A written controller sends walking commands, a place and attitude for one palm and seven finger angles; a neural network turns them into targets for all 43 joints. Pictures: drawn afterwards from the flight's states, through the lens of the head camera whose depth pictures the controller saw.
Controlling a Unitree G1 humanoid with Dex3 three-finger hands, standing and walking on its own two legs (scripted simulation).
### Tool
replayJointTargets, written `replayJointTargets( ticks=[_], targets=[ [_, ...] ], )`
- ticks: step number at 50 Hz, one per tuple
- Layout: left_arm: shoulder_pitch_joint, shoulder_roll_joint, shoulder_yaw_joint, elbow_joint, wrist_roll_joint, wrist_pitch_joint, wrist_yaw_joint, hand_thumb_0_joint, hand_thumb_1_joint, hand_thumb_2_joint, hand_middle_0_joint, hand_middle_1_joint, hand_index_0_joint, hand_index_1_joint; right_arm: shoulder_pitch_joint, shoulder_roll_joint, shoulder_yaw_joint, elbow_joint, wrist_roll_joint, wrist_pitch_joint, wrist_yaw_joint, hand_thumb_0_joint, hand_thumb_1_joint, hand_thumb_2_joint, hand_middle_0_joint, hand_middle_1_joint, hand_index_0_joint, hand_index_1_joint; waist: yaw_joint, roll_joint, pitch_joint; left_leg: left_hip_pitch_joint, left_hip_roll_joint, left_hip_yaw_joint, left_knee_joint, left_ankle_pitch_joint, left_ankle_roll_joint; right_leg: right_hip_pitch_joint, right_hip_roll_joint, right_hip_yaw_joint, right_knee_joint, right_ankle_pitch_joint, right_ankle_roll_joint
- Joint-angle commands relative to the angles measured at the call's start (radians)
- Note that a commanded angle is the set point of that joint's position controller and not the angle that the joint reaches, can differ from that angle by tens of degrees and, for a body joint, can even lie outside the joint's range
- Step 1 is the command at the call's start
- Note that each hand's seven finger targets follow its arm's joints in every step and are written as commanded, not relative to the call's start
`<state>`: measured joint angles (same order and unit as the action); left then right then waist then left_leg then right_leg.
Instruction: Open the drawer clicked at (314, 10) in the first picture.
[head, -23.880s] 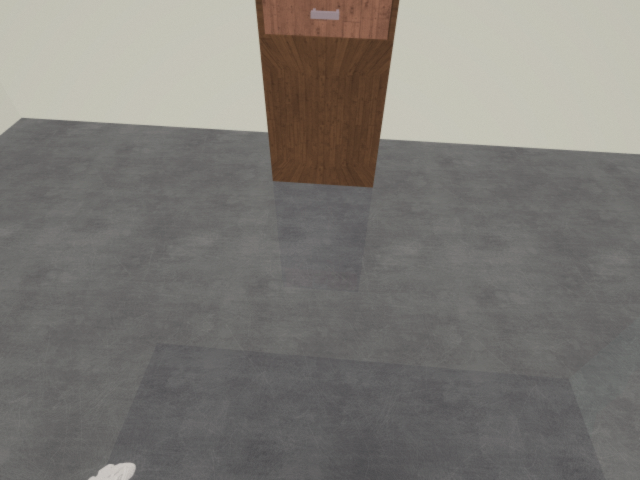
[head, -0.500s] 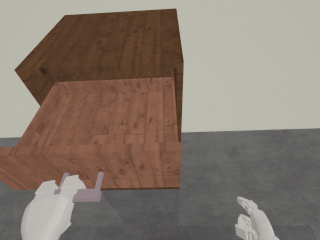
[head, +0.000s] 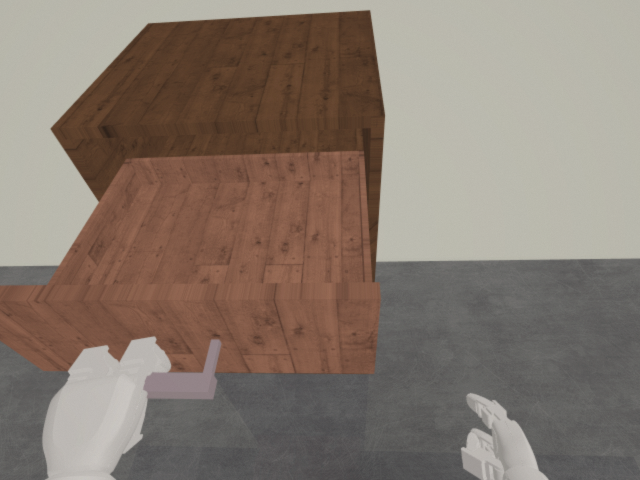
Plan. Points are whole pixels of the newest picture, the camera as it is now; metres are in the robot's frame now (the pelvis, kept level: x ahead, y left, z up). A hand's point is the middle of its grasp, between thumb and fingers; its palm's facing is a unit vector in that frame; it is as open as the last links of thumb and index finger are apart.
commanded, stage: open the thumb to release the handle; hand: left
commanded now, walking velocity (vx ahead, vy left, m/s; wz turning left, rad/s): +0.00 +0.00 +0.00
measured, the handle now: (174, 367) +0.22 +0.20 +0.06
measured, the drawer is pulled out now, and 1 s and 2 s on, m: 0.30 0.30 0.30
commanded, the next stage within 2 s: lift the hand off the handle in 0.32 s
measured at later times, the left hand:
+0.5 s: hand (133, 433) +0.16 +0.23 +0.03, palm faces +0.04 -0.13 -0.99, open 13.6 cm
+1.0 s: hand (121, 404) +0.17 +0.23 +0.08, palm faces +0.12 -0.09 -0.99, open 13.8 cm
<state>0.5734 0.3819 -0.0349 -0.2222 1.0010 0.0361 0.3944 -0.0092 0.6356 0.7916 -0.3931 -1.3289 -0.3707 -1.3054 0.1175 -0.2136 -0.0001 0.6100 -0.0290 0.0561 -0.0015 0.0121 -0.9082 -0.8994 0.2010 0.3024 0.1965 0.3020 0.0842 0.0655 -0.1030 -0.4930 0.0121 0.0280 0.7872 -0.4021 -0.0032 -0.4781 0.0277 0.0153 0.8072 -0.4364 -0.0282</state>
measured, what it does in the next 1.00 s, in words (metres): stands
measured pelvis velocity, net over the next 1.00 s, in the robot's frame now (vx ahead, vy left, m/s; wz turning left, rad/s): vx -0.01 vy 0.00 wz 0.00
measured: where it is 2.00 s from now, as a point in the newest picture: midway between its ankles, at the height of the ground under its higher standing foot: outside the picture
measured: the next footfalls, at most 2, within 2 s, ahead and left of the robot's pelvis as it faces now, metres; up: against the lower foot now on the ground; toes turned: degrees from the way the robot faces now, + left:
none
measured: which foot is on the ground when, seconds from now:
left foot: down 0.00-1.00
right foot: down 0.00-1.00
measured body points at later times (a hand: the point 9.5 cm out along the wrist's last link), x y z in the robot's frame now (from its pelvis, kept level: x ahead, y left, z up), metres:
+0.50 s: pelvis -0.01 +0.00 +0.00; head +0.01 -0.02 +0.45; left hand +0.15 +0.24 +0.09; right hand +0.22 -0.20 -0.09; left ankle +0.00 +0.12 -0.71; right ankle -0.02 -0.10 -0.71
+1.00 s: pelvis -0.01 +0.00 +0.01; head -0.01 -0.04 +0.46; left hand +0.16 +0.23 +0.13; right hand +0.22 -0.20 -0.08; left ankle +0.00 +0.12 -0.71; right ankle -0.02 -0.10 -0.71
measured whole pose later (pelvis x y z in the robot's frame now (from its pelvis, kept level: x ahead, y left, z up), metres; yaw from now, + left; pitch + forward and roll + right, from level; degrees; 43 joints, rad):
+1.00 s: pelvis -0.01 +0.00 +0.01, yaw +0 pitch +3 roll +1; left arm 0.52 0.39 -0.07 -0.31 0.99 0.11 0.30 0.00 -0.49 0.30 -0.32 -1.20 -0.32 -1.21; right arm 0.11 -0.23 0.01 0.61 -0.01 0.06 -0.01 0.01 -0.91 -0.90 0.20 0.30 0.20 0.30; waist 0.10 0.08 -0.09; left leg -0.38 0.01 0.02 0.69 -0.35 0.00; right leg -0.37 0.03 0.01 0.71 -0.38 -0.03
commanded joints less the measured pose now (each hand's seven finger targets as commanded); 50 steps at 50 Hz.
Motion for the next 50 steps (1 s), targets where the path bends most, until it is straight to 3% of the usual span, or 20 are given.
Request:
replayJointTargets(
  ticks=[1,4,8,11,20,21,22,24,26,29,31,34,39,41,43,46,50],
  targets=[
    [-0.044,0.152,0.118,-0.194,-0.014,0.022,0.012,0.000,0.200,0.600,-0.350,-1.275,-0.350,-1.275,-0.163,-0.104,-0.035,-0.170,0.005,-0.056,-0.020,0.000,-0.900,-0.900,0.200,0.300,0.200,0.300,0.001,-0.071,-0.109,0.152,-0.035,-0.028,-0.105,0.231,0.026,0.034,0.009,0.029,-0.180,0.306,-0.006],
    [-0.059,0.160,0.116,-0.163,0.019,0.010,0.002,0.000,-0.010,0.510,-0.335,-1.253,-0.335,-1.253,-0.162,-0.099,-0.026,-0.161,-0.001,-0.058,-0.022,0.000,-0.900,-0.900,0.200,0.300,0.200,0.300,0.007,-0.086,-0.072,0.144,-0.041,-0.025,-0.111,0.215,0.026,0.018,0.007,0.034,-0.192,0.287,-0.006],
    [-0.043,0.140,0.097,-0.194,0.011,-0.005,-0.012,0.000,-0.290,0.390,-0.315,-1.222,-0.315,-1.222,-0.162,-0.097,-0.033,-0.162,0.005,-0.063,-0.016,0.000,-0.900,-0.900,0.200,0.300,0.200,0.300,0.017,-0.023,-0.097,0.174,-0.036,-0.021,-0.123,0.238,0.022,0.042,0.009,0.026,-0.193,0.290,-0.014],
    [-0.022,0.146,0.107,-0.190,0.004,-0.010,-0.012,0.000,-0.500,0.300,-0.300,-1.200,-0.300,-1.200,-0.166,-0.101,-0.031,-0.165,0.004,-0.063,-0.013,0.000,-0.900,-0.900,0.200,0.300,0.200,0.300,0.017,-0.022,-0.084,0.173,-0.035,-0.027,-0.125,0.251,0.018,0.045,0.014,0.027,-0.198,0.293,-0.016],
    [-0.063,0.134,0.098,-0.214,0.025,-0.036,0.011,0.000,-0.500,0.300,-0.300,-1.200,-0.300,-1.200,-0.153,-0.099,-0.040,-0.167,-0.010,-0.064,-0.003,0.000,-0.900,-0.900,0.200,0.300,0.200,0.300,0.009,-0.043,-0.080,0.175,-0.034,-0.030,-0.114,0.236,0.021,0.004,0.012,0.023,-0.191,0.268,-0.015],
    [-0.053,0.053,0.009,-0.210,0.020,-0.027,0.005,0.000,-0.500,0.300,-0.300,-1.200,-0.300,-1.200,-0.158,-0.100,-0.039,-0.174,-0.012,-0.066,0.005,0.000,-0.900,-0.900,0.200,0.300,0.200,0.300,-0.004,-0.035,-0.083,0.179,-0.034,-0.034,-0.109,0.240,0.021,-0.008,0.013,0.017,-0.188,0.259,-0.017],
    [-0.066,0.057,0.007,-0.201,0.021,-0.025,0.003,0.000,-0.500,0.300,-0.300,-1.200,-0.300,-1.200,-0.143,-0.097,-0.038,-0.177,-0.008,-0.066,0.010,0.000,-0.900,-0.900,0.200,0.300,0.200,0.300,-0.009,-0.062,-0.069,0.166,-0.025,-0.038,-0.109,0.228,0.022,-0.027,0.011,0.001,-0.178,0.225,-0.013],
    [-0.122,0.077,0.009,-0.220,0.032,-0.025,0.005,0.000,-0.500,0.300,-0.300,-1.200,-0.300,-1.200,-0.146,-0.101,-0.041,-0.172,-0.012,-0.064,0.005,0.000,-0.900,-0.900,0.200,0.300,0.200,0.300,-0.008,-0.054,-0.089,0.171,-0.029,-0.039,-0.112,0.212,0.023,-0.027,0.012,0.007,-0.183,0.216,-0.014],
    [-0.109,0.125,0.055,-0.226,0.049,-0.023,0.017,0.000,-0.500,0.300,-0.300,-1.200,-0.300,-1.200,-0.153,-0.101,-0.039,-0.173,-0.014,-0.065,0.002,0.000,-0.900,-0.900,0.200,0.300,0.200,0.300,0.009,-0.039,-0.120,0.179,-0.031,-0.037,-0.108,0.221,0.017,-0.013,0.017,0.023,-0.179,0.225,-0.022],
    [-0.148,0.106,0.035,-0.191,0.072,-0.009,0.029,0.000,-0.500,0.300,-0.300,-1.200,-0.300,-1.200,-0.150,-0.092,-0.032,-0.167,-0.014,-0.060,0.003,0.000,-0.900,-0.900,0.200,0.300,0.200,0.300,0.004,-0.059,-0.110,0.161,-0.033,-0.035,-0.106,0.207,0.016,-0.025,0.014,0.018,-0.172,0.217,-0.020],
    [-0.128,0.140,0.082,-0.167,0.064,0.007,0.035,0.000,-0.500,0.300,-0.300,-1.200,-0.300,-1.200,-0.169,-0.093,-0.031,-0.165,-0.002,-0.058,-0.004,0.000,-0.900,-0.900,0.200,0.300,0.200,0.300,0.016,-0.036,-0.109,0.156,-0.033,-0.033,-0.117,0.214,0.011,0.009,0.020,0.027,-0.180,0.239,-0.024],
    [-0.145,0.095,0.032,-0.167,0.043,0.034,0.025,0.000,-0.500,0.300,-0.300,-1.200,-0.300,-1.200,-0.170,-0.090,-0.030,-0.167,0.004,-0.053,-0.004,0.000,-0.900,-0.900,0.200,0.300,0.200,0.300,0.009,-0.041,-0.103,0.151,-0.031,-0.029,-0.125,0.221,0.015,0.023,0.014,0.005,-0.173,0.257,-0.015],
    [-0.162,0.120,0.034,-0.260,0.020,0.048,-0.002,0.000,-0.500,0.300,-0.300,-1.200,-0.300,-1.200,-0.175,-0.092,-0.029,-0.174,0.005,-0.052,-0.011,0.000,-0.900,-0.900,0.200,0.300,0.200,0.300,0.011,-0.037,-0.145,0.196,-0.033,-0.026,-0.132,0.257,0.023,0.066,0.008,0.022,-0.194,0.298,-0.013],
    [-0.133,0.150,0.062,-0.288,0.006,0.051,-0.013,0.000,-0.500,0.300,-0.300,-1.200,-0.300,-1.200,-0.189,-0.093,-0.025,-0.180,0.009,-0.053,-0.013,0.000,-0.900,-0.900,0.200,0.300,0.200,0.300,0.020,-0.024,-0.129,0.204,-0.033,-0.028,-0.143,0.259,0.022,0.084,0.007,0.028,-0.215,0.294,-0.015],
    [-0.139,0.159,0.074,-0.278,0.006,0.048,-0.022,0.000,-0.500,0.300,-0.300,-1.200,-0.300,-1.200,-0.187,-0.090,-0.021,-0.170,0.008,-0.051,-0.014,0.000,-0.900,-0.900,0.200,0.300,0.200,0.300,0.014,-0.070,-0.089,0.198,-0.035,-0.028,-0.148,0.243,0.025,0.077,0.004,0.034,-0.231,0.293,-0.010],
    [-0.089,0.163,0.088,-0.273,-0.004,0.060,-0.041,0.000,-0.500,0.300,-0.300,-1.200,-0.300,-1.200,-0.199,-0.092,-0.015,-0.178,0.016,-0.048,-0.009,0.000,-0.900,-0.900,0.200,0.300,0.200,0.300,0.026,-0.063,-0.064,0.207,-0.032,-0.028,-0.168,0.246,0.022,0.096,0.002,0.039,-0.253,0.286,-0.010],
    [-0.132,0.171,0.083,-0.299,-0.028,0.084,-0.085,0.000,-0.500,0.300,-0.300,-1.200,-0.300,-1.200,-0.211,-0.097,-0.012,-0.176,0.021,-0.040,-0.015,0.000,-0.900,-0.900,0.200,0.300,0.200,0.300,0.022,-0.081,-0.038,0.223,-0.037,-0.019,-0.196,0.234,0.027,0.123,-0.007,0.041,-0.289,0.289,0.004]
  ],
)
